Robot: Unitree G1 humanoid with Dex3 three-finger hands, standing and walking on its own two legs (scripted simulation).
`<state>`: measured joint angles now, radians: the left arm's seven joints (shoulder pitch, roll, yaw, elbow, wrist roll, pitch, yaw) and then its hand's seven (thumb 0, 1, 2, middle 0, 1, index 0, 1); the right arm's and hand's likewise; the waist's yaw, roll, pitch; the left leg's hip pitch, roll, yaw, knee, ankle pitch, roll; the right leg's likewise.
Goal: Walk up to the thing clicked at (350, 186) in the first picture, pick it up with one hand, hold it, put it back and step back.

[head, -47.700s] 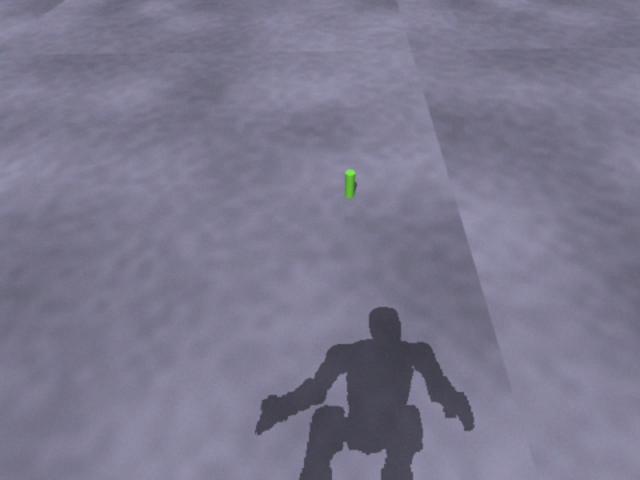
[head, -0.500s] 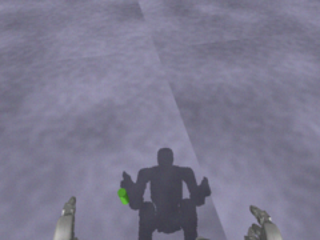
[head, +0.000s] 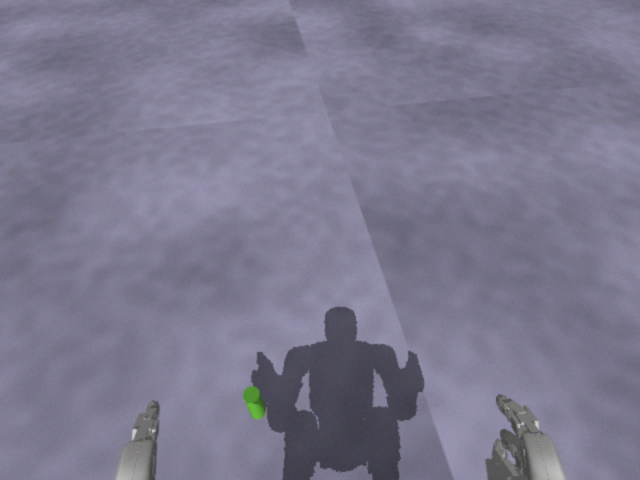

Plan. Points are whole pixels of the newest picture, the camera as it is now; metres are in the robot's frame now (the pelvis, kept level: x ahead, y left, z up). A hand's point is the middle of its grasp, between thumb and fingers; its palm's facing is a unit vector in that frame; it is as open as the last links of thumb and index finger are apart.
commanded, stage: home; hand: left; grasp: from the side
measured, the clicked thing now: (254, 403) +0.46 +0.22 -0.65
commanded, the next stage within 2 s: stand in 1.06 s
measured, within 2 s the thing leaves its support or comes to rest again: neither
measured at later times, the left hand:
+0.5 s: hand out of the picture +0.15 +0.17 -0.05, palm faces +0.11 -0.95 -0.28, open 17.6 cm
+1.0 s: hand out of the picture +0.16 +0.17 -0.06, palm faces +0.11 -0.95 -0.28, open 17.4 cm
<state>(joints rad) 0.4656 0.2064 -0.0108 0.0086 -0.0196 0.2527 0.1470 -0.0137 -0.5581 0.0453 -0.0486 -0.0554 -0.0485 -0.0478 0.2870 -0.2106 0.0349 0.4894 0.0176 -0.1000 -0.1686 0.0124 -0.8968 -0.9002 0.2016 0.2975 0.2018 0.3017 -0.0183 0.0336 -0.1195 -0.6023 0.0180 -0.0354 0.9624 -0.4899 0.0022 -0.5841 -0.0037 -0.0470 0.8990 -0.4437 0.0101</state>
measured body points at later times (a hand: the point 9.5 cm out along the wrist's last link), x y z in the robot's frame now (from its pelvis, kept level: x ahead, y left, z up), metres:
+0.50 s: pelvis -0.02 -0.01 +0.00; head +0.00 -0.01 +0.45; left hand +0.14 +0.22 -0.03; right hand +0.14 -0.25 -0.07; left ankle +0.00 +0.11 -0.69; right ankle +0.01 -0.13 -0.69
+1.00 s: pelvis -0.01 -0.01 +0.00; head +0.01 -0.01 +0.45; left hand +0.15 +0.22 -0.04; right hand +0.15 -0.24 -0.07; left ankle +0.00 +0.11 -0.69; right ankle +0.01 -0.13 -0.69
